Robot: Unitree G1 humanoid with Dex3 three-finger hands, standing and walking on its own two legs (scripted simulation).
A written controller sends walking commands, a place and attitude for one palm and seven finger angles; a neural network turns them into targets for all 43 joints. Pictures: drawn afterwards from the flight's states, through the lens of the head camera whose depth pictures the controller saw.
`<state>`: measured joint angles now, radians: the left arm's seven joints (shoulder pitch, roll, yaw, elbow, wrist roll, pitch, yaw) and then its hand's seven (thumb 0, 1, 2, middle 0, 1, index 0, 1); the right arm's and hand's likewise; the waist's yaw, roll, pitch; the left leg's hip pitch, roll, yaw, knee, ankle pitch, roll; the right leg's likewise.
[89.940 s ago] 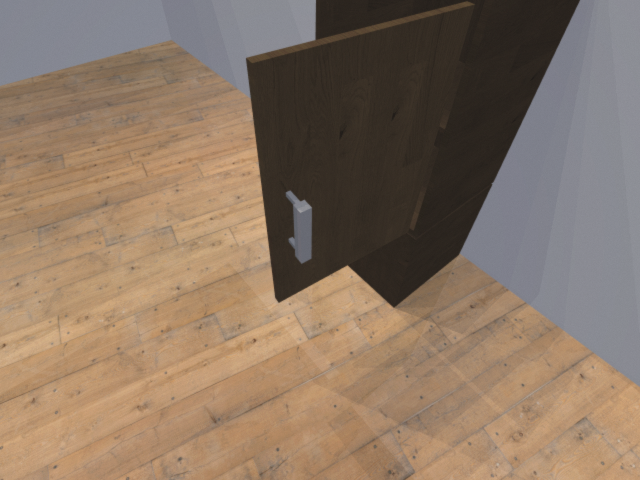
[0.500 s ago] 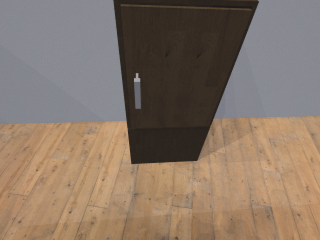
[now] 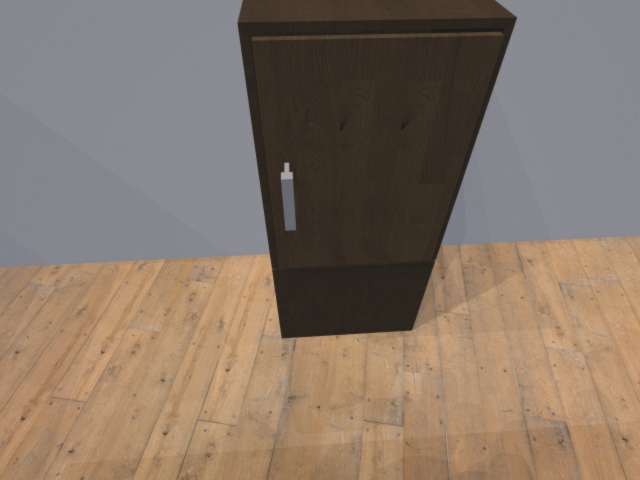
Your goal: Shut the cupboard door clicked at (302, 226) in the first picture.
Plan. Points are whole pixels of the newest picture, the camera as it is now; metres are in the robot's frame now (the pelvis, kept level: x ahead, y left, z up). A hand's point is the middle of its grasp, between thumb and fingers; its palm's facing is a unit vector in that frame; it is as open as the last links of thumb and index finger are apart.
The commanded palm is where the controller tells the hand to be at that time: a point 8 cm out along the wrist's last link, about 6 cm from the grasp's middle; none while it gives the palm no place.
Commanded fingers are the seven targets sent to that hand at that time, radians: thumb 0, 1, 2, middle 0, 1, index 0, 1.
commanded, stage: let the arm hang, fingers relaxed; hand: left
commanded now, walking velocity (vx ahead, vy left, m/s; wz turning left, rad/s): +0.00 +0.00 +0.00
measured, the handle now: (288, 196) +0.69 +0.11 -0.08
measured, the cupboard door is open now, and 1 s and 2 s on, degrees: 0 0 0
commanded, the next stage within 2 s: look to check the result in 0.32 s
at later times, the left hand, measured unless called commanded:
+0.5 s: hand out of the picture -0.03 +0.17 -0.18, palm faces +0.04 -0.99 -0.17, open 7.4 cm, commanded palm none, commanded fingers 0.00 0.90 0.90 -0.20 -0.30 -0.20 -0.30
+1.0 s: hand out of the picture -0.01 +0.17 -0.18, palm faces +0.03 -0.99 -0.16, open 7.4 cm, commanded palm none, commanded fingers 0.00 0.90 0.90 -0.20 -0.30 -0.20 -0.30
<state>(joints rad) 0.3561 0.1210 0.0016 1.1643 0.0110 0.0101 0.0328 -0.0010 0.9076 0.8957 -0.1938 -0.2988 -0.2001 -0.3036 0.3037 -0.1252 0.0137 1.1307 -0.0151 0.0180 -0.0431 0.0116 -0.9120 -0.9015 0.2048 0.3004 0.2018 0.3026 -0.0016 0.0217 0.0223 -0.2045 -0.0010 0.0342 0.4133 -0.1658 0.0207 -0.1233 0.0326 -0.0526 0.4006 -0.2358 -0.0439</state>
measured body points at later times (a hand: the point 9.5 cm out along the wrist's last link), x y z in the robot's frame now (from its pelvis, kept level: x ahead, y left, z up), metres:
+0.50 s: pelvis +0.00 +0.01 +0.00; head +0.00 +0.01 +0.45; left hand -0.03 +0.22 -0.16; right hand -0.04 -0.20 -0.16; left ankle +0.04 +0.11 -0.74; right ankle -0.01 -0.09 -0.74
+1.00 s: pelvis +0.01 +0.02 +0.00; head +0.02 +0.02 +0.45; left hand -0.01 +0.23 -0.16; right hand +0.00 -0.20 -0.16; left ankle +0.04 +0.11 -0.74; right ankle -0.01 -0.09 -0.74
